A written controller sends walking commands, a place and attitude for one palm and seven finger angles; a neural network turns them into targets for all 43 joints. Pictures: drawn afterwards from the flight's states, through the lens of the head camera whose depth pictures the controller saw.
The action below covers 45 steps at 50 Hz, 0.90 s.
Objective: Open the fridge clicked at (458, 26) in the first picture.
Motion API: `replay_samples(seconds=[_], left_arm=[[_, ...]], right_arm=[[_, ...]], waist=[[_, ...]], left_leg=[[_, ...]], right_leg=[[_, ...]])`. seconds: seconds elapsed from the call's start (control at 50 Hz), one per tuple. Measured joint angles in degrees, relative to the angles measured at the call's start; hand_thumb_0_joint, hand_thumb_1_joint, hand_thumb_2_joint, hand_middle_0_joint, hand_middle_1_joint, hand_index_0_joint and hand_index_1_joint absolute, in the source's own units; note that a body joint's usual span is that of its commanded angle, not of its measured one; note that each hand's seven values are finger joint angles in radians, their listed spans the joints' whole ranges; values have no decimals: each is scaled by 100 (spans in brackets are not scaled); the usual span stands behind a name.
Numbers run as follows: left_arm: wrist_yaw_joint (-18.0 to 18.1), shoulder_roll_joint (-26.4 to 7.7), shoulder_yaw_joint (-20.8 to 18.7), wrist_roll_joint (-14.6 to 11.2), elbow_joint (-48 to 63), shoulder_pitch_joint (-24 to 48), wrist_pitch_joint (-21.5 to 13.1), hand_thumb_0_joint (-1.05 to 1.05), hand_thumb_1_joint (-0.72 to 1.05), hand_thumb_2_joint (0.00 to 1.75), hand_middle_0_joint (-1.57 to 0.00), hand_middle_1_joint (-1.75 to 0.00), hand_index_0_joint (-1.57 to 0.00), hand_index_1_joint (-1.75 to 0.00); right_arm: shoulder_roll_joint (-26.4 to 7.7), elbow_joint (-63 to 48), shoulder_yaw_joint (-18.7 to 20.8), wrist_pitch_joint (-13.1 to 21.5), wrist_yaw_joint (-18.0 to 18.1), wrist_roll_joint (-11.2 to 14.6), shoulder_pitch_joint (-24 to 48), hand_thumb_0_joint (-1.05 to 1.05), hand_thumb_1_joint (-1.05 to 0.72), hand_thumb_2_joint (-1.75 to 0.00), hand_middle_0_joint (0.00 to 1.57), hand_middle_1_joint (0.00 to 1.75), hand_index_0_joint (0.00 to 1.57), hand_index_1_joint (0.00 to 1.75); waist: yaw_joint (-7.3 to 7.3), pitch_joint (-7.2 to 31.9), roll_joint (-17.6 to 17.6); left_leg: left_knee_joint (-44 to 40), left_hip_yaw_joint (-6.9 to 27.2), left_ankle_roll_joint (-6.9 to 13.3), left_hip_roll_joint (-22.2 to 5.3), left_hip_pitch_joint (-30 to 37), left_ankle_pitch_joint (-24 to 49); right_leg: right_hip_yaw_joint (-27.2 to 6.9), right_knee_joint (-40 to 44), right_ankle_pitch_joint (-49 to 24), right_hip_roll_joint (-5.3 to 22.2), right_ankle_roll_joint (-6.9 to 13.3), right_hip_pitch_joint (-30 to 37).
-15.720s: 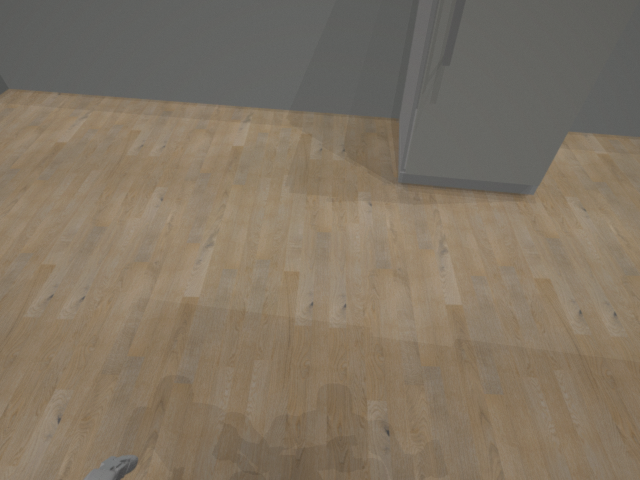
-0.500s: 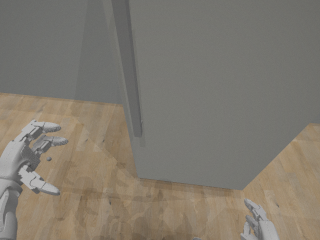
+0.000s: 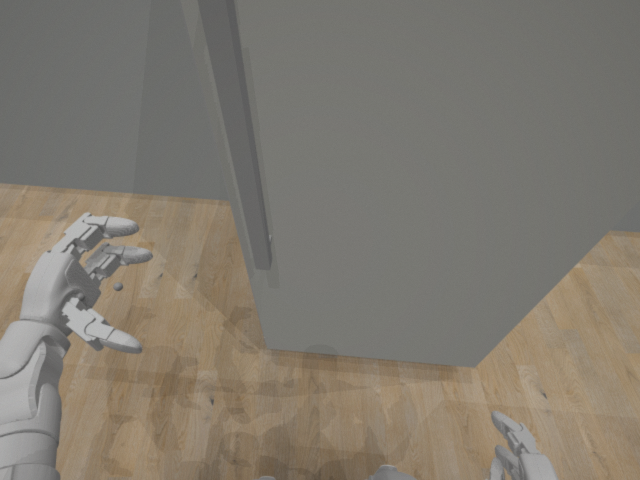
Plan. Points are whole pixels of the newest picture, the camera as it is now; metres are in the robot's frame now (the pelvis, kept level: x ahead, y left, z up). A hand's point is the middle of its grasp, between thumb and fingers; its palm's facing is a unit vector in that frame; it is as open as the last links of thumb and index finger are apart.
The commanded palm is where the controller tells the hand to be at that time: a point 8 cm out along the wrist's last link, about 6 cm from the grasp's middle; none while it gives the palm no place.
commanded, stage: move the hooked fingers beside the handle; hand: left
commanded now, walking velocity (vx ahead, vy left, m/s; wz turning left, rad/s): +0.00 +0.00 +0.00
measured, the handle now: (249, 150) +0.49 +0.12 +0.14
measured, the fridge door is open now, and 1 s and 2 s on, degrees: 0 0 0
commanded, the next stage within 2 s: feel for the door with the fingertips in 1.94 s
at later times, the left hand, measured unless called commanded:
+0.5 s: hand (165, 246) +0.38 +0.22 +0.07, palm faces -0.06 -1.00 -0.02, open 13.9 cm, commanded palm +0.35 +0.27 +0.07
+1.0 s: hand (198, 219) +0.43 +0.19 +0.07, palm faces -0.07 -1.00 -0.01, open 14.0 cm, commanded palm +0.40 +0.24 +0.07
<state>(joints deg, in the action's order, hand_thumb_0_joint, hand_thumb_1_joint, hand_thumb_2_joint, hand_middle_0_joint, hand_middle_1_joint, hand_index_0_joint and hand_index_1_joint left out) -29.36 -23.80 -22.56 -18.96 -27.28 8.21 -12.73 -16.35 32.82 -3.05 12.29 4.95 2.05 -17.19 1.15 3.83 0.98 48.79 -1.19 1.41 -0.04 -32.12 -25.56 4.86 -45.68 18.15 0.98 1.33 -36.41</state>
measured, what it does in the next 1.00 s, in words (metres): stands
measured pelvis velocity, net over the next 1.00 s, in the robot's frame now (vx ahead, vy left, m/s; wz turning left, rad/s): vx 0.01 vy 0.00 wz -0.01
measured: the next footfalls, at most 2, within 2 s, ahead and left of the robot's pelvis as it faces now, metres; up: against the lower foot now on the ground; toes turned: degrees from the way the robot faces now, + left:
none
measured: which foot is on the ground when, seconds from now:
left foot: down 0.00-1.00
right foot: down 0.00-1.00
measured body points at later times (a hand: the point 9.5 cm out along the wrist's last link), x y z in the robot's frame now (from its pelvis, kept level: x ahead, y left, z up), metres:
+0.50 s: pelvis +0.01 +0.00 +0.00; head +0.07 +0.00 +0.45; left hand +0.37 +0.27 +0.08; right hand +0.12 -0.26 -0.10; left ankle -0.01 +0.10 -0.70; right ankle +0.05 -0.11 -0.70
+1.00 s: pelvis +0.01 +0.00 +0.00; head +0.09 +0.00 +0.44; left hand +0.43 +0.24 +0.07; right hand +0.09 -0.27 -0.11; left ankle -0.01 +0.10 -0.70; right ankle +0.05 -0.11 -0.70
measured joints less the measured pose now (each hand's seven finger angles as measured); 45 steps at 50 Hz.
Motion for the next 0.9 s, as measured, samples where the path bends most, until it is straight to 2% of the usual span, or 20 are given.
replay_samples(seconds=[0.22, 0.36, 0.54, 0.68, 0.9], left_arm=[[137, 159, 243, 99, -164, 357, -146, -1, -50, 30, -30, -120, -30, -120], [397, 174, 365, 325, -589, 899, -86, -1, -50, 30, -30, -120, -30, -120], [541, 150, 289, 422, -1015, 1224, -207, -1, -50, 30, -30, -120, -30, -120], [598, 210, 392, 470, -1215, 1454, -335, -1, -50, 30, -30, -120, -30, -120], [822, 221, 482, 662, -1772, 2065, -462, -1, -50, 30, -30, -120, -30, -120]], right_arm=[[-24, 105, 59, -107, -5, -6, -44, 1, -90, -90, 21, 30, 20, 30], [22, 78, 42, -215, -27, -15, 12, 1, -90, -90, 21, 30, 20, 30], [44, 79, 34, -431, -102, -28, -93, 1, -90, -90, 21, 30, 20, 30], [11, 155, 88, -559, -120, -34, -156, 1, -90, -90, 21, 30, 20, 30], [30, 189, 115, -734, -175, -54, -176, 1, -90, -90, 20, 30, 20, 30]], waist=[[15, 13, 28], [92, -19, 6], [164, 48, -7], [168, 40, 8], [279, 60, -18]], left_leg=[[10, 23, -2, 12, -96, -5], [2, 4, -9, 23, -189, 17], [-35, -35, -23, -7, -217, -4], [-23, -30, -22, -7, -290, -11], [39, -44, -22, -14, -440, -28]], right_leg=[[19, -13, 15, 13, -1, -88], [-1, -43, 9, 24, 7, -203], [-41, -37, 28, -13, 20, -266], [-38, -45, 34, -13, 18, -336], [-53, -101, 39, -19, 22, -492]])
